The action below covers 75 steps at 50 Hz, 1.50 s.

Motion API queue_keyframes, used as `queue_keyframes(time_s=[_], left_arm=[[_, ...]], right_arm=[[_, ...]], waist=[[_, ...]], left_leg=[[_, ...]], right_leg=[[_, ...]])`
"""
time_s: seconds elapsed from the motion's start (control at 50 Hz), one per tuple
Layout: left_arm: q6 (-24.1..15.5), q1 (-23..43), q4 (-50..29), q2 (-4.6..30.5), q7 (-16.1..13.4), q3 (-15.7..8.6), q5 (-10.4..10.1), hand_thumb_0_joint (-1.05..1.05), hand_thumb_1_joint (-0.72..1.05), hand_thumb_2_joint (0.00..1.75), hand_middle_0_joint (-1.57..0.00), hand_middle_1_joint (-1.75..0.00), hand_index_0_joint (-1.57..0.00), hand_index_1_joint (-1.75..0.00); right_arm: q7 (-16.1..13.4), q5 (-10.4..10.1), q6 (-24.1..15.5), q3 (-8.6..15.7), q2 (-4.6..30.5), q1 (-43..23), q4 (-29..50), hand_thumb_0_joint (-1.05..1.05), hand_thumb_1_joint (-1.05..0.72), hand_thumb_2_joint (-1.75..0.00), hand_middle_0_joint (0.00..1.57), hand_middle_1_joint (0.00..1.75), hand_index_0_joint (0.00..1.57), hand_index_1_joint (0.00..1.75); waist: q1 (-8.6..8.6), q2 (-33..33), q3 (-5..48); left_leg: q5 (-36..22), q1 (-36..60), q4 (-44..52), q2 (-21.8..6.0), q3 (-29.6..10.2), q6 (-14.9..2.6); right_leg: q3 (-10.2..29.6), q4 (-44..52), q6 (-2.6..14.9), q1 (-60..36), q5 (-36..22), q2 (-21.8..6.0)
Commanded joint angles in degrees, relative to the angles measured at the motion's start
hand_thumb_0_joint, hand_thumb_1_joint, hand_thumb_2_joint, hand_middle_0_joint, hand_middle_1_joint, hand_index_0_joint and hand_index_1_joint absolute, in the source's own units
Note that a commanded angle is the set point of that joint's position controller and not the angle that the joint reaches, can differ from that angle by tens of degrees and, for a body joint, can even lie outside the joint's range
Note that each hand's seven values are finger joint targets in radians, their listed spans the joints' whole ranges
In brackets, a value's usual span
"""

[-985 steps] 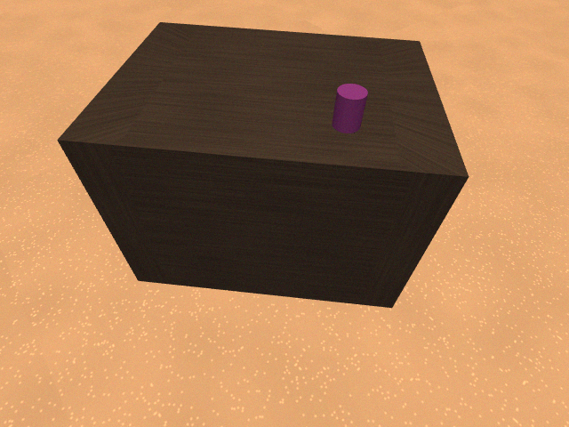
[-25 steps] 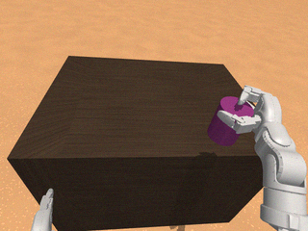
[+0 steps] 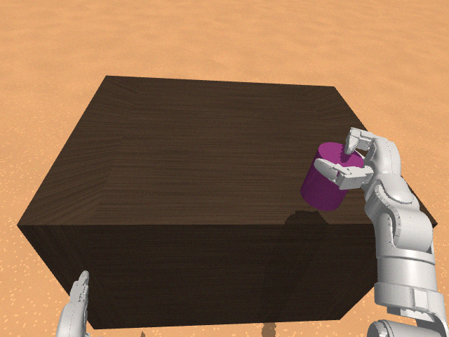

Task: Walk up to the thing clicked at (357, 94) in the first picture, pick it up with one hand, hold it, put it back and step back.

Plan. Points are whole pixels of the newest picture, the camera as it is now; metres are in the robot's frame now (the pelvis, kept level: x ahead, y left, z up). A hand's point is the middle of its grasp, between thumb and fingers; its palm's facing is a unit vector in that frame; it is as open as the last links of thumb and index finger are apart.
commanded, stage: crouch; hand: right
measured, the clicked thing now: (329, 176) +0.37 -0.19 +0.14
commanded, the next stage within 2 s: lower in 1.30 s
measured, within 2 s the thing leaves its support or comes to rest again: rests again in 1.82 s
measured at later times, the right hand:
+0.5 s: hand (332, 156) +0.45 -0.22 +0.12, palm faces +0.27 +0.96 -0.01, open 6.6 cm
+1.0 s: hand (329, 152) +0.50 -0.25 +0.09, palm faces +0.28 +0.96 +0.00, open 6.6 cm
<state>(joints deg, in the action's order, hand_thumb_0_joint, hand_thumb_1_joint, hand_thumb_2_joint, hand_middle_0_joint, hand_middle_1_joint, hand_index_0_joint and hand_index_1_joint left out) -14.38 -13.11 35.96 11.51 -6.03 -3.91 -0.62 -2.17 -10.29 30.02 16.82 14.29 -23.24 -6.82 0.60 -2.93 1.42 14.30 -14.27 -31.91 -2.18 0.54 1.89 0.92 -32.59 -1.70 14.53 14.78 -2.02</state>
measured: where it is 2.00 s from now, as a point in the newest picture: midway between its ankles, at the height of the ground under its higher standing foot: outside the picture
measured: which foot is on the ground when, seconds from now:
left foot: down 0.00-1.00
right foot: down 0.00-1.00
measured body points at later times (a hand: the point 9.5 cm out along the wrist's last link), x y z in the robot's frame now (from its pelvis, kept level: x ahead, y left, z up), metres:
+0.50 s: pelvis +0.00 +0.00 -0.01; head +0.03 -0.01 +0.44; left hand +0.15 +0.27 -0.07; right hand +0.43 -0.27 +0.12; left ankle +0.03 +0.14 -0.73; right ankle +0.03 -0.14 -0.73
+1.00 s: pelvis +0.02 -0.01 -0.02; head +0.08 -0.03 +0.43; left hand +0.16 +0.25 -0.07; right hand +0.48 -0.30 +0.09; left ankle +0.03 +0.14 -0.73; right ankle +0.03 -0.14 -0.73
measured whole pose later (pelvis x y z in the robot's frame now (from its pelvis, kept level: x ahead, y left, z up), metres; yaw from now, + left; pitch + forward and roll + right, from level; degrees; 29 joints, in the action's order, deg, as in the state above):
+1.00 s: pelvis +0.02 -0.01 -0.02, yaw +2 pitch +11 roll +2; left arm -10.2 -14.9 25.8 12.2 -3.5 -0.9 0.4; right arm 1.0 -4.4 -9.9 25.3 27.7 -43.8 -58.4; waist 7.6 0.4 4.3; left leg 17.0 -33.0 -39.2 -0.7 -0.7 2.5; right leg 0.2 -43.7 -1.1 34.3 20.1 -3.5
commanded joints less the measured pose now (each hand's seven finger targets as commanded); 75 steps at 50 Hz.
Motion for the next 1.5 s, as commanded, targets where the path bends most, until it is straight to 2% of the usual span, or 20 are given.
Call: queue_keyframes(time_s=[0.0,0.18,0.2,0.22,0.26,0.3,0.34,0.5,0.54,0.7,0.78,0.84,0.86,0.92,1.02,1.06,1.08,1.26,1.38,1.48], left_arm=[[-4.7,5.6,-10.5,8.5,-0.4,-3.5,0.3,0.00,-0.54,0.04,-0.05,-0.05,-0.05,-0.04],[-5.7,5.8,-9.4,7.2,-0.3,-1.9,0.8,0.00,-0.54,0.05,-0.05,-0.05,-0.05,-0.05],[-6.2,9.2,-13.0,6.1,-0.2,-0.2,0.7,0.00,-0.54,0.05,-0.05,-0.05,-0.05,-0.05],[-5.8,8.6,-11.9,7.7,-0.5,-1.8,0.9,0.00,-0.54,0.05,-0.05,-0.05,-0.05,-0.05],[-5.1,8.2,-10.8,5.1,-0.5,1.2,0.8,0.00,-0.54,0.05,-0.05,-0.05,-0.05,-0.05],[-5.0,7.8,-11.6,10.1,-1.0,-3.1,0.9,0.00,-0.53,0.05,-0.05,-0.05,-0.06,-0.05],[-4.6,4.4,-10.5,10.6,-0.9,-3.7,1.1,0.00,-0.53,0.04,-0.05,-0.05,-0.06,-0.04],[-2.8,3.0,-14.2,7.8,0.4,-1.1,0.7,0.00,-0.53,0.04,-0.06,-0.05,-0.06,-0.04],[-2.3,2.9,-14.5,9.6,0.4,-2.8,0.8,0.00,-0.53,0.04,-0.06,-0.05,-0.06,-0.04],[-0.9,5.4,-18.8,7.4,1.4,0.9,0.8,0.00,-0.53,0.04,-0.06,-0.05,-0.06,-0.04],[-0.2,1.8,-22.3,12.2,0.9,-2.5,0.9,0.00,-0.55,0.05,-0.06,-0.05,-0.05,-0.05],[1.2,-2.6,-17.0,9.2,1.4,-0.8,1.0,0.00,-0.55,0.05,-0.06,-0.05,-0.05,-0.05],[1.2,-3.4,-15.5,7.5,1.8,0.2,1.0,0.00,-0.54,0.05,-0.05,-0.05,-0.05,-0.05],[1.0,1.3,-19.2,8.0,1.9,0.3,1.0,0.00,-0.55,0.05,-0.05,-0.04,-0.05,-0.05],[1.9,-2.3,-19.8,11.0,1.9,-2.8,1.0,0.00,-0.54,0.05,-0.05,-0.04,-0.05,-0.05],[2.1,-2.8,-19.9,9.9,2.4,-1.6,1.2,0.00,-0.54,0.05,-0.05,-0.04,-0.05,-0.05],[2.2,-3.2,-19.7,9.5,2.5,-1.0,1.1,0.00,-0.54,0.05,-0.05,-0.04,-0.05,-0.04],[2.6,-2.4,-22.5,11.7,2.5,-2.7,1.2,0.00,-0.55,0.06,-0.05,-0.04,-0.04,-0.05],[3.0,-1.8,-22.8,8.2,2.9,1.2,1.3,0.00,-0.55,0.06,-0.05,-0.04,-0.04,-0.04],[3.6,-2.1,-21.9,10.8,3.0,-1.4,1.5,0.00,-0.56,0.06,-0.05,-0.04,-0.04,-0.05]], right_arm=[[-0.2,0.4,-10.8,5.4,14.9,-35.3,9.7,0.00,-0.16,-1.36,1.32,1.50,1.38,1.50],[-0.1,1.7,-24.9,8.1,23.6,-44.6,4.9,0.00,-0.19,-1.34,1.32,1.47,1.37,1.47],[0.3,1.8,-25.7,4.8,19.2,-43.0,-0.5,0.00,-0.21,-1.35,1.33,1.48,1.38,1.48],[0.0,1.8,-27.3,7.1,22.7,-46.2,1.9,0.00,-0.20,-1.36,1.33,1.49,1.38,1.49],[0.4,1.9,-29.0,5.8,20.7,-45.2,-5.0,0.00,-0.18,-1.35,1.31,1.47,1.36,1.47],[1.0,1.6,-30.5,6.6,22.0,-43.7,-11.5,0.00,-0.17,-1.36,1.32,1.49,1.38,1.49],[1.6,2.0,-31.7,7.0,22.9,-44.0,-17.0,0.00,-0.17,-1.35,1.31,1.48,1.37,1.48],[2.0,2.8,-39.0,10.4,28.7,-50.5,-22.4,0.00,-0.13,-1.36,1.31,1.49,1.37,1.50],[2.1,3.2,-40.3,10.3,29.7,-51.1,-24.6,0.00,-0.16,-1.36,1.32,1.49,1.38,1.49],[3.2,3.9,-44.5,9.4,30.7,-56.1,-27.1,0.00,-0.16,-1.37,1.33,1.50,1.38,1.50],[3.7,3.6,-45.1,11.0,33.4,-54.6,-28.5,0.00,-0.21,-1.38,1.35,1.51,1.41,1.51],[3.3,3.8,-45.3,11.4,33.1,-53.3,-32.3,0.00,-0.21,-1.35,1.33,1.48,1.38,1.48],[3.5,3.7,-45.7,9.2,29.6,-54.0,-32.5,0.00,-0.20,-1.35,1.33,1.48,1.38,1.48],[3.0,4.3,-46.4,11.1,32.5,-54.8,-33.2,0.00,-0.18,-1.35,1.33,1.48,1.38,1.48],[3.5,4.6,-47.2,9.9,32.2,-55.8,-31.3,0.00,-0.22,-1.36,1.34,1.49,1.39,1.49],[4.2,4.6,-47.1,9.0,30.7,-54.4,-33.6,0.00,-0.22,-1.37,1.35,1.51,1.40,1.51],[4.1,4.2,-47.4,11.2,33.3,-56.1,-31.6,0.00,-0.24,-1.37,1.35,1.50,1.40,1.50],[4.2,4.6,-47.9,12.4,34.7,-55.5,-35.5,0.00,-0.24,-1.36,1.35,1.50,1.40,1.50],[4.5,5.6,-48.8,12.4,36.0,-58.6,-37.9,0.00,-0.22,-1.38,1.36,1.52,1.41,1.52],[5.9,6.0,-48.7,12.9,36.3,-54.3,-44.5,0.00,-0.26,-1.39,1.36,1.52,1.41,1.52]], waist=[[1.75,2.5,14.6],[1.55,-5.6,21.0],[2.16,-2.9,22.1],[1.84,-3.3,21.7],[2.48,-3.6,20.1],[3.62,-1.5,21.9],[4.66,-2.2,23.1],[4.88,0.0,24.2],[5.65,-2.0,24.3],[5.59,-7.0,30.7],[6.56,-6.7,36.5],[6.58,-6.9,28.8],[6.89,-8.6,28.2],[6.86,-5.7,28.2],[7.56,-8.4,32.3],[7.73,-10.4,32.8],[7.19,-9.6,32.6],[8.16,-7.8,33.9],[8.15,-8.4,33.1],[8.93,-6.9,29.9]], left_leg=[[-4.0,-1.6,5.3,2.1,2.5,-0.66],[-7.9,-1.8,2.4,1.9,0.8,-1.28],[-8.1,-1.7,2.2,2.3,1.1,-1.16],[-7.0,-2.0,2.2,2.4,1.0,-1.36],[-5.6,-3.4,2.2,2.4,0.9,-1.44],[-6.7,-3.7,1.9,2.7,1.1,-1.24],[-8.7,-5.0,1.1,2.6,1.0,-1.13],[-11.4,-5.3,-0.8,2.5,0.8,-0.74],[-10.1,-7.1,-1.1,2.6,0.6,-1.00],[-10.7,-8.3,-3.2,3.1,0.8,-1.65],[-15.6,-7.4,-3.9,3.5,1.2,-1.36],[-13.9,-10.7,-3.8,3.7,1.4,-1.57],[-13.6,-11.6,-3.9,3.7,1.3,-1.71],[-12.5,-11.2,-4.3,3.5,1.1,-1.59],[-14.7,-12.1,-5.4,4.0,1.2,-1.64],[-14.6,-13.8,-5.7,4.0,1.4,-1.80],[-14.6,-14.0,-5.6,4.2,1.6,-1.76],[-16.1,-12.6,-6.8,4.1,1.2,-1.81],[-15.7,-13.8,-7.8,3.8,0.7,-1.56],[-15.1,-17.1,-9.2,3.6,0.4,-1.52]], right_leg=[[-1.7,4.9,1.79,-5.2,-1.8,1.5],[-1.9,1.9,1.40,-3.8,-5.1,1.5],[-1.8,1.7,1.48,-4.1,-5.2,1.3],[-1.5,1.9,1.35,-3.1,-4.2,1.0],[-1.4,1.6,1.35,-1.9,-2.7,1.0],[-1.3,1.3,1.45,-1.8,-3.5,0.8],[-1.4,0.2,1.50,-2.1,-5.5,1.0],[-1.7,-2.4,2.01,1.3,-7.6,1.3],[-1.7,-2.5,1.83,1.2,-6.5,1.2],[-1.2,-4.8,1.15,1.3,-8.8,0.6],[-0.8,-6.4,1.14,-2.9,-17.5,0.5],[-0.9,-6.4,1.00,1.0,-16.4,0.4],[-0.9,-6.4,0.93,1.5,-16.2,0.4],[-1.2,-6.7,1.41,4.4,-11.6,0.5],[-0.8,-7.5,0.99,-0.2,-17.3,0.1],[-0.5,-8.4,0.61,-1.6,-21.1,-0.2],[-0.2,-8.7,0.50,-1.4,-22.4,-0.4],[-0.4,-10.0,0.85,1.7,-20.6,0.0],[-1.0,-10.9,1.31,4.6,-16.3,0.4],[-0.8,-12.2,1.71,9.2,-14.2,0.6]])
